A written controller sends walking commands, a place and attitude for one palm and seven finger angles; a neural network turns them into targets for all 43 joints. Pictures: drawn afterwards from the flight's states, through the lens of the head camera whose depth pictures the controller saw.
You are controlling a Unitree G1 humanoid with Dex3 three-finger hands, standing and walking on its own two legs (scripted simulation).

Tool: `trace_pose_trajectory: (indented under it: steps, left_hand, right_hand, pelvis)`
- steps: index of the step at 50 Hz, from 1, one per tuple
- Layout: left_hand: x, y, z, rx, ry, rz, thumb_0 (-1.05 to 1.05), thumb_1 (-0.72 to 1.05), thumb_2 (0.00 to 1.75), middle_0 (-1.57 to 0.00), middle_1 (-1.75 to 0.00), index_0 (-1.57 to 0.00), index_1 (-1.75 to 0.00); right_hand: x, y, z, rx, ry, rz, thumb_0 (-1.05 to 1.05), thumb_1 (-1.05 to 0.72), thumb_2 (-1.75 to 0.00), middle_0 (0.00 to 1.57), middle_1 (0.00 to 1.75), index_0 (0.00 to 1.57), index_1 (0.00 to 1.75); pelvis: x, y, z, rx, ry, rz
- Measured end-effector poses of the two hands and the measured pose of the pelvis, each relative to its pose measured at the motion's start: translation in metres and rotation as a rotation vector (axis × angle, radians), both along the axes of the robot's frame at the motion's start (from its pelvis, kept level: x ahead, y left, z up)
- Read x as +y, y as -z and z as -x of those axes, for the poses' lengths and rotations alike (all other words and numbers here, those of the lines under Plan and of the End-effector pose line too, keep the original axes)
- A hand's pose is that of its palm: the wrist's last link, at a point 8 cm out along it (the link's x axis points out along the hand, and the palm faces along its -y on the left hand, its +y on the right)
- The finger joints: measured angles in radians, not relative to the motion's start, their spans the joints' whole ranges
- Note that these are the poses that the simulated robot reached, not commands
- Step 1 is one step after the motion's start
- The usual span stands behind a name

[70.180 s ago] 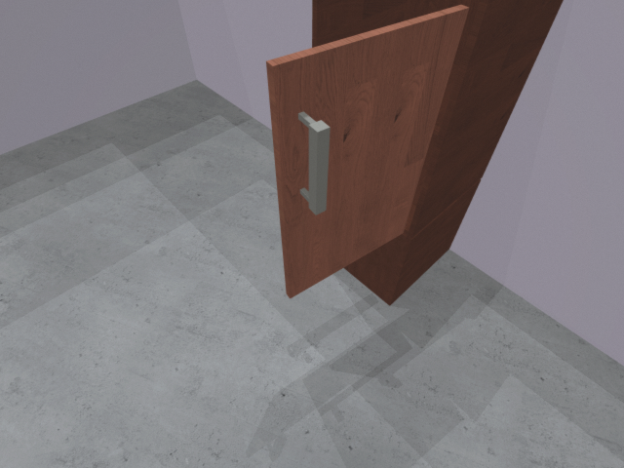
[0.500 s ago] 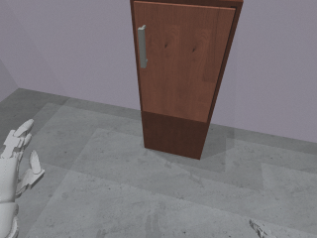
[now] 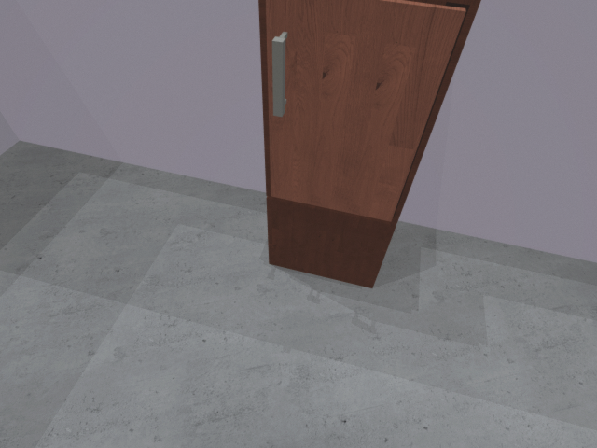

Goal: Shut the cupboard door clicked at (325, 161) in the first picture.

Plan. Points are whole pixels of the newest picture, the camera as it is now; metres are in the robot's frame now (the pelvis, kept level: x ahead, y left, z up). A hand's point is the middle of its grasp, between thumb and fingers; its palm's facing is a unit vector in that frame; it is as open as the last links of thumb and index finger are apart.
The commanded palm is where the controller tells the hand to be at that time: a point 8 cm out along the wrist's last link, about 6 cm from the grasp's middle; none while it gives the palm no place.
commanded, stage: let the arm hang, fingers relaxed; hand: left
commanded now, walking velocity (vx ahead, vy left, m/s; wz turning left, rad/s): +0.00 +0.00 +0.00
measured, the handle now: (281, 75) +0.85 +0.10 +0.07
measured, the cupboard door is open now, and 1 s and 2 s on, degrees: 0 0 0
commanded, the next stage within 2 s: look to check the result in 0.54 s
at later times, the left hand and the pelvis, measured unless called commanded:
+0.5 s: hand out of the picture -0.01 +0.16 -0.18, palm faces +0.00 -0.98 -0.18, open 7.4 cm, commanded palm none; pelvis +0.00 +0.00 +0.00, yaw -1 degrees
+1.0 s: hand out of the picture -0.02 +0.15 -0.18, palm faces +0.00 -0.98 -0.20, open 7.4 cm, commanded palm none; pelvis +0.00 -0.02 +0.00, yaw -1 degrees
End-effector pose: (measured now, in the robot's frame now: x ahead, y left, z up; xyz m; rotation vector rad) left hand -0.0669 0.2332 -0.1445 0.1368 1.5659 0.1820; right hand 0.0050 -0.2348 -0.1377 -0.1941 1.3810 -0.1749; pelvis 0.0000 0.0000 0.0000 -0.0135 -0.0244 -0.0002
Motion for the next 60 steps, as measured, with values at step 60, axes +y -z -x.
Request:
trace_pose_trajectory:
  steps: [60]
  left_hand:
    - [-0.033, -0.001, -0.062, -0.144, 0.063, -0.008, 0.0, 0.91, 0.9, -0.2, -0.29, -0.2, -0.3]
  right_hand:
    - [-0.021, 0.006, 0.009, 0.002, 0.058, -0.032, 0.01, -0.91, -0.89, 0.2, 0.3, 0.2, 0.3]
  pelvis:
    - [-0.028, -0.002, -0.004, -0.018, 0.024, -0.009]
